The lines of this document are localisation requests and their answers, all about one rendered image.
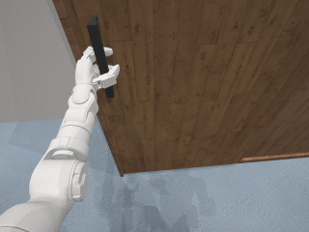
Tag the handle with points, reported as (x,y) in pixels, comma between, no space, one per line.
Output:
(98,48)

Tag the wardrobe door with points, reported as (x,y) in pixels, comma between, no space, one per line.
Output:
(200,80)
(289,131)

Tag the left robot hand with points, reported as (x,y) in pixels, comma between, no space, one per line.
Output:
(87,73)

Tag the robot left forearm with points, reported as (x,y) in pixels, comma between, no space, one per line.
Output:
(75,132)

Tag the left robot upper arm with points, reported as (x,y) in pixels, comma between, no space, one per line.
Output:
(57,185)

